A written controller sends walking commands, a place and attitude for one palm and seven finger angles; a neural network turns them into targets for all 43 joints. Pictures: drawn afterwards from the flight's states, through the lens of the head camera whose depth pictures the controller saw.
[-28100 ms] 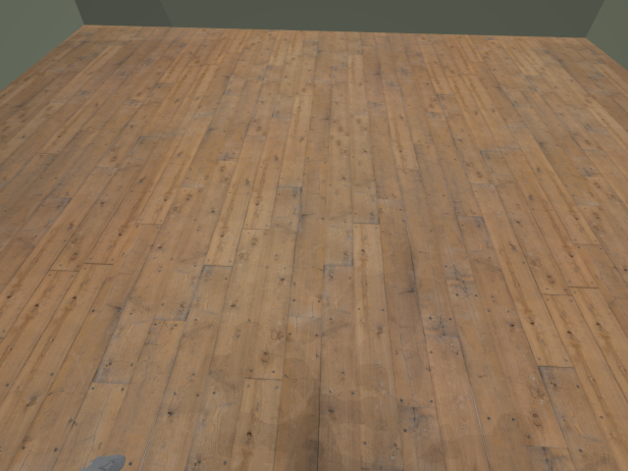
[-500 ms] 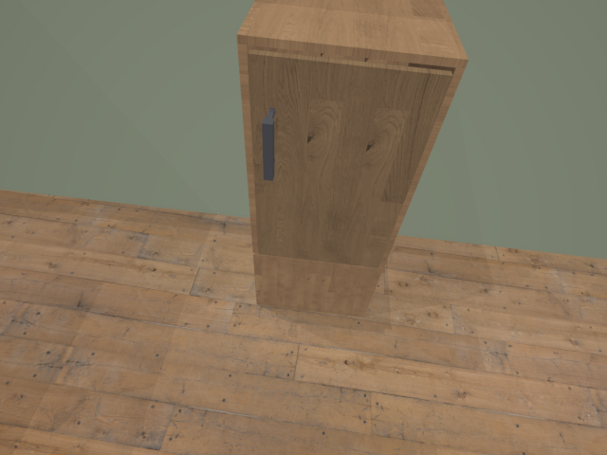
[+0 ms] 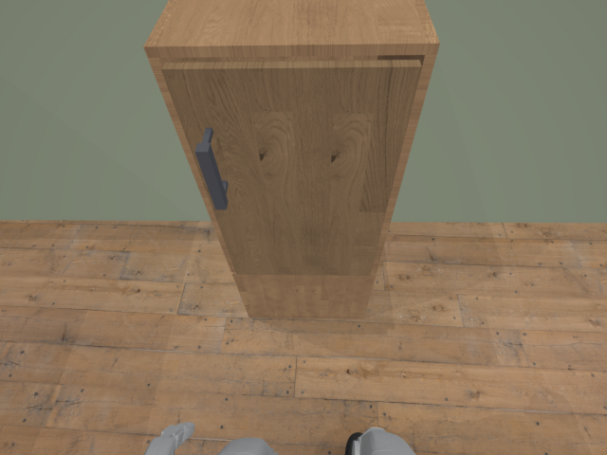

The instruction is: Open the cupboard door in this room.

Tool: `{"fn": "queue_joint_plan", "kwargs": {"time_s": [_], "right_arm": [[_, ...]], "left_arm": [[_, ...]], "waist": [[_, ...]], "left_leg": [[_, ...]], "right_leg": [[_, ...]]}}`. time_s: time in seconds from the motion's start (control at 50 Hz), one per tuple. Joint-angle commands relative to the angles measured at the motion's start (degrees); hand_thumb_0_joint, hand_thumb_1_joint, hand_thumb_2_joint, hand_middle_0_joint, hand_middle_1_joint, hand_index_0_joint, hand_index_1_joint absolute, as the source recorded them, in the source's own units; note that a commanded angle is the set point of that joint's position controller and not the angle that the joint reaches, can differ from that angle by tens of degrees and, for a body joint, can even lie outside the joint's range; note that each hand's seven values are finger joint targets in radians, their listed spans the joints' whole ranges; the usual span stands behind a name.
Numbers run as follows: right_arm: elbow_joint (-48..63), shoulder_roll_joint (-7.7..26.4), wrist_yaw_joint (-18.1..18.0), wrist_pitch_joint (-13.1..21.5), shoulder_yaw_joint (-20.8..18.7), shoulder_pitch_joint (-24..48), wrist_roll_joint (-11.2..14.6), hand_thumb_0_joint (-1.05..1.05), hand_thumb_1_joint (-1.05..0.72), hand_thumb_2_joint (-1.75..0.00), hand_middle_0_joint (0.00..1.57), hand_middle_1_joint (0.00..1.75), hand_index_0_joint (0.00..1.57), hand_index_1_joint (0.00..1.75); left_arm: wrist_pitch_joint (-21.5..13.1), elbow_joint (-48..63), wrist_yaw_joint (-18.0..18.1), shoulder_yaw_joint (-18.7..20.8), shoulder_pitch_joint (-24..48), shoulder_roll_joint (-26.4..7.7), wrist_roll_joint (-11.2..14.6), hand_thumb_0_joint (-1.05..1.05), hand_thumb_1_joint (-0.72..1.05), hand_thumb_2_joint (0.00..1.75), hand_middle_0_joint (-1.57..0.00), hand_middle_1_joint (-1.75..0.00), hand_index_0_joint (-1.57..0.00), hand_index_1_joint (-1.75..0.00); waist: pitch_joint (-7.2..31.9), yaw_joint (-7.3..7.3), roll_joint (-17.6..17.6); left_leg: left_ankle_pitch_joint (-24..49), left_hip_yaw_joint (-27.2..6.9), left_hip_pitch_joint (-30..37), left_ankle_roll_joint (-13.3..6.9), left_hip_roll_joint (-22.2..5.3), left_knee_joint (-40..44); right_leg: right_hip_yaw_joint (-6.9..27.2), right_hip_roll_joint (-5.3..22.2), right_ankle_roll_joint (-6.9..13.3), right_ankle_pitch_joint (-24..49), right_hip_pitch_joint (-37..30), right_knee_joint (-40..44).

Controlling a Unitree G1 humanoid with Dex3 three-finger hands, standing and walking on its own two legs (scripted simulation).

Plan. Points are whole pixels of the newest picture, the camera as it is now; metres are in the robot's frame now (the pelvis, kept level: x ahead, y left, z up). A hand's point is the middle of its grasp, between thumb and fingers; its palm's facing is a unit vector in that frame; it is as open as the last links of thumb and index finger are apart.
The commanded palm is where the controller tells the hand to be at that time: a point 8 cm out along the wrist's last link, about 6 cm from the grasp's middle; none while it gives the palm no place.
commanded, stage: come to a stop and stand still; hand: left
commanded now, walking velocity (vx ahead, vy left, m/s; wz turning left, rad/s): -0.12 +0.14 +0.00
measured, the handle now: (215, 170) +0.54 +0.17 +0.02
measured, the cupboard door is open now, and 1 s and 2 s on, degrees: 0 0 0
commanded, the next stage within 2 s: look again from close up in 1.98 s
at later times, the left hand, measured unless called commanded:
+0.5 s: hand out of the picture -0.04 +0.27 -0.15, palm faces +0.06 -0.96 -0.29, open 7.4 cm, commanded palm none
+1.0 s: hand out of the picture -0.02 +0.26 -0.15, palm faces +0.01 -0.98 -0.21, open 7.4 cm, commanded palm none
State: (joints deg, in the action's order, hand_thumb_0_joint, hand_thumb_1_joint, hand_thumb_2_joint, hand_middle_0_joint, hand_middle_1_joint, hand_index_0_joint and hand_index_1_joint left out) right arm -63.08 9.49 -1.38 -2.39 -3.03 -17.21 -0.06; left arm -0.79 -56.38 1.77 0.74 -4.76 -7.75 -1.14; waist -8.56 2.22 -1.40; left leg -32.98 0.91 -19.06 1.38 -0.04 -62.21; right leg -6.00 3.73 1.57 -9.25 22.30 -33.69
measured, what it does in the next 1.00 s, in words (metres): steps on the spot: left foot, then right foot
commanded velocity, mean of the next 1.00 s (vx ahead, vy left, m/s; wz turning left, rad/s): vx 0.00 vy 0.00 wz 0.00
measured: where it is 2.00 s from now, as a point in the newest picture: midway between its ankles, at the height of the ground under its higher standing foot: outside the picture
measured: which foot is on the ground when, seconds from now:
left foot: up 0.00-0.20, down 0.22-1.00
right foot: down 0.00-0.22, up 0.24-0.40, down 0.42-1.00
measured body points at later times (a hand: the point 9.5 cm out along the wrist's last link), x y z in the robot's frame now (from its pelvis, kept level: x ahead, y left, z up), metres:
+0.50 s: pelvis -0.05 +0.07 +0.00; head -0.07 +0.05 +0.45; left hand -0.04 +0.32 -0.13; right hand +0.06 -0.15 -0.14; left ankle -0.02 +0.15 -0.72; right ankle +0.01 -0.04 -0.72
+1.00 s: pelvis -0.04 +0.09 +0.02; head -0.03 +0.08 +0.47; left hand -0.02 +0.31 -0.14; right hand -0.05 -0.13 -0.15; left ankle -0.02 +0.15 -0.72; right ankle +0.01 -0.04 -0.72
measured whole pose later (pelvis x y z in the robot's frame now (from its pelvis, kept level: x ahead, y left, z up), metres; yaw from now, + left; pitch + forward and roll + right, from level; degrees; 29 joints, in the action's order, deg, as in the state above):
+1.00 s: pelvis -0.04 +0.09 +0.02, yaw +0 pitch -1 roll +1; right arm -61.0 9.6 -0.9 0.4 0.1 -19.2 -0.9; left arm 0.0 -61.0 1.4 -0.2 -17.0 -8.3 -1.2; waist -0.8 0.6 -0.8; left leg -11.0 5.7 -11.1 -5.1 4.4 -22.6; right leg 2.7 0.5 -0.2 -10.3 15.4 -26.7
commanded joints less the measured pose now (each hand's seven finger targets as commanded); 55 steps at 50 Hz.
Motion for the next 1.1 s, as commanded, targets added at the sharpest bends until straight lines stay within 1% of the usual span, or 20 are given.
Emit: {"fn": "queue_joint_plan", "kwargs": {"time_s": [0.0,0.12,0.14,0.16,0.18,0.2,0.22,0.26,0.34,0.36,0.4,0.42,0.44,0.46,0.48,0.52,0.54,0.58,0.9,1.08], "right_arm": [[3.5,3.4,0.4,-1.4,-1.4,-3.9,-0.6,0.00,-0.90,-0.90,0.20,0.30,0.20,0.30],[5.8,3.4,1.2,-0.1,-1.1,-2.7,-0.7,0.00,-0.90,-0.90,0.20,0.30,0.20,0.30],[9.8,8.6,1.2,1.7,-2.3,-7.0,-0.1,0.00,-0.90,-0.90,0.20,0.30,0.20,0.30],[11.9,5.7,0.9,1.7,-1.8,-6.0,-0.3,0.00,-0.90,-0.90,0.20,0.30,0.20,0.30],[13.4,7.9,1.0,2.0,-1.4,-4.6,-1.3,0.00,-0.90,-0.90,0.20,0.30,0.20,0.30],[16.8,11.1,0.8,1.5,-1.7,0.5,-1.9,0.00,-0.90,-0.90,0.20,0.30,0.20,0.30],[19.4,11.8,0.7,1.0,-1.9,5.9,-2.0,0.00,-0.90,-0.90,0.20,0.30,0.20,0.30],[20.2,10.3,0.8,0.8,-1.1,10.6,-2.0,0.00,-0.90,-0.90,0.20,0.30,0.20,0.30],[19.4,10.3,0.8,1.2,-0.8,7.5,-1.8,0.00,-0.90,-0.90,0.20,0.30,0.20,0.30],[19.0,9.5,0.7,1.3,-0.6,6.2,-1.4,0.00,-0.90,-0.90,0.20,0.30,0.20,0.30],[18.6,7.1,0.8,1.4,0.0,2.7,-0.7,0.00,-0.90,-0.90,0.20,0.30,0.20,0.30],[17.7,6.9,1.0,1.4,0.1,0.8,-0.8,0.00,-0.90,-0.90,0.20,0.30,0.20,0.30],[16.4,7.0,0.9,1.3,0.0,-1.0,-0.8,0.00,-0.90,-0.90,0.20,0.30,0.20,0.30],[15.4,7.1,0.9,1.3,-0.1,-2.6,-0.8,0.00,-0.90,-0.90,0.20,0.30,0.20,0.30],[14.5,6.9,0.8,1.5,-0.2,-4.0,-0.8,0.00,-0.90,-0.90,0.20,0.30,0.20,0.30],[13.2,6.7,0.8,2.2,0.2,-4.6,-1.0,0.00,-0.90,-0.90,0.20,0.30,0.20,0.30],[13.4,6.9,0.7,2.7,0.1,-3.4,-1.3,0.00,-0.90,-0.90,0.20,0.30,0.20,0.30],[13.4,8.1,0.5,3.4,0.1,0.6,-1.2,0.00,-0.90,-0.90,0.20,0.30,0.20,0.30],[5.5,6.8,-0.1,3.9,1.5,-2.2,-0.9,0.00,-0.90,-0.90,0.20,0.30,0.20,0.30],[3.4,5.7,-0.2,4.7,2.1,-2.6,-0.6,0.00,-0.90,-0.90,0.20,0.30,0.20,0.30]], "left_arm": [[0.9,3.0,1.6,4.2,-4.3,-13.1,-0.4,0.00,0.90,0.90,-0.20,-0.30,-0.20,-0.30],[2.0,4.4,0.8,5.0,-3.4,-14.0,-1.3,0.00,0.90,0.90,-0.20,-0.30,-0.20,-0.30],[1.3,6.0,3.2,4.3,-4.6,-16.2,-0.9,0.00,0.90,0.90,-0.20,-0.30,-0.20,-0.30],[2.1,7.5,2.8,4.2,-4.4,-16.4,-0.4,0.00,0.90,0.90,-0.20,-0.30,-0.20,-0.30],[2.6,7.9,2.2,2.5,-4.6,-10.6,0.3,0.00,0.90,0.90,-0.20,-0.30,-0.20,-0.30],[3.6,7.8,1.3,2.3,-7.5,-7.8,0.7,0.00,0.90,0.90,-0.20,-0.30,-0.20,-0.30],[4.7,7.6,1.0,2.7,-7.3,-8.8,0.1,0.00,0.90,0.90,-0.20,-0.30,-0.20,-0.30],[4.5,7.0,0.4,2.9,-9.5,-8.5,-0.2,0.00,0.90,0.90,-0.20,-0.30,-0.20,-0.30],[2.4,6.4,-0.4,2.0,-16.1,-7.6,-0.2,0.00,0.90,0.90,-0.20,-0.30,-0.20,-0.30],[1.7,6.3,-0.4,1.9,-17.0,-8.0,-0.4,0.00,0.90,0.90,-0.20,-0.30,-0.20,-0.30],[0.5,7.4,-0.3,1.5,-15.1,-10.5,-0.6,0.00,0.90,0.90,-0.20,-0.30,-0.20,-0.30],[0.1,7.6,-0.5,1.7,-12.7,-11.9,-0.4,0.00,0.90,0.90,-0.20,-0.30,-0.20,-0.30],[-0.2,7.9,-0.3,1.9,-10.6,-12.2,-0.3,0.00,0.90,0.90,-0.20,-0.30,-0.20,-0.30],[-0.1,8.1,-0.2,1.9,-9.1,-11.6,-0.2,0.00,0.90,0.90,-0.20,-0.30,-0.20,-0.30],[0.0,8.1,0.0,1.9,-8.3,-11.1,-0.3,0.00,0.90,0.90,-0.20,-0.30,-0.20,-0.30],[0.4,7.6,-0.1,1.7,-9.0,-9.8,-0.1,0.00,0.90,0.90,-0.20,-0.30,-0.20,-0.30],[0.6,7.2,-0.2,1.6,-10.9,-8.9,0.0,0.00,0.90,0.90,-0.20,-0.30,-0.20,-0.30],[0.6,5.1,-0.3,1.6,-14.9,-8.0,-0.4,0.00,0.90,0.90,-0.20,-0.30,-0.20,-0.30],[-0.1,-1.9,-0.1,0.3,-14.5,-5.9,-0.1,0.00,0.90,0.90,-0.20,-0.30,-0.20,-0.30],[-0.9,-3.2,0.1,-0.3,-14.1,-5.5,0.2,0.00,0.90,0.90,-0.20,-0.30,-0.20,-0.30]], "waist": [[13.7,-2.49,10.0],[12.4,-2.75,13.3],[27.2,1.90,2.6],[24.9,1.42,-0.4],[16.7,0.80,-11.5],[9.4,-1.41,-22.0],[3.0,-1.85,-16.9],[-1.6,-4.27,-7.9],[0.2,-5.17,-1.2],[0.2,-4.73,1.3],[1.8,-1.25,2.4],[4.5,0.46,4.9],[5.6,1.30,11.7],[5.5,1.80,14.6],[5.4,2.38,14.2],[4.2,1.84,4.9],[3.6,0.32,-0.2],[4.3,-2.94,-3.7],[3.9,-2.40,0.4],[5.5,-1.63,1.9]], "left_leg": [[4.2,-2.0,-1.8,1.1,-1.2,-3.6],[5.5,1.0,2.3,-0.1,-0.7,13.2],[3.8,3.9,5.5,1.0,0.2,22.9],[10.5,3.4,9.7,-0.3,-0.6,36.8],[15.6,1.3,9.6,-1.0,-3.9,42.8],[12.0,-13.4,-0.3,-6.1,-13.4,47.5],[5.3,-15.9,-10.3,-10.3,-16.1,50.0],[2.8,-12.3,-17.7,-9.8,-12.8,48.3],[0.6,-9.8,-11.1,-8.6,-11.0,43.5],[-0.5,-8.8,-10.6,-7.1,-8.8,41.0],[5.1,-4.2,-1.6,-4.2,-2.0,35.3],[7.6,-2.6,4.8,-3.7,-0.6,33.5],[10.0,-1.8,8.6,-3.6,-0.6,30.9],[11.5,-1.6,11.1,-3.6,-0.5,29.6],[12.3,-1.7,13.5,-3.6,-1.1,30.3],[9.5,-4.8,11.0,-4.2,-3.3,38.3],[4.4,-8.9,5.4,-4.9,-6.0,45.1],[0.9,-12.8,-1.8,-6.2,-9.2,50.8],[6.2,-9.3,0.6,-4.7,-7.1,51.0],[18.3,-5.9,6.0,-4.3,-6.1,46.9]], "right_leg": [[12.3,16.8,8.3,25.4,-6.3,12.9],[14.2,13.6,6.7,-5.6,-2.9,17.7],[17.6,14.4,6.0,18.4,-17.9,8.4],[13.4,11.7,4.7,-0.1,-10.7,2.7],[4.9,4.5,1.2,-11.8,-1.6,-4.3],[0.4,-1.7,-2.1,-19.2,4.5,-12.1],[4.8,-2.9,-1.0,-18.5,4.2,-18.9],[7.2,-3.8,-0.9,-13.5,0.7,-25.6],[4.8,-3.8,-0.8,-10.6,-5.9,-5.1],[8.4,-3.1,-0.1,-9.3,-7.1,2.5],[22.5,4.3,4.7,-19.2,2.1,13.1],[24.3,5.0,5.5,-25.7,6.9,15.6],[23.7,4.8,5.2,-28.3,9.2,17.5],[22.5,5.0,5.0,-29.0,11.2,18.7],[20.6,4.6,4.8,-27.8,13.1,18.1],[16.5,1.4,3.0,-23.3,11.3,13.3],[14.0,-1.0,1.9,-18.5,6.2,9.9],[9.7,-2.7,1.1,-8.1,-3.8,4.3],[12.2,-0.2,1.5,-4.9,-8.3,9.7],[13.9,0.9,1.4,1.1,-8.3,11.4]]}}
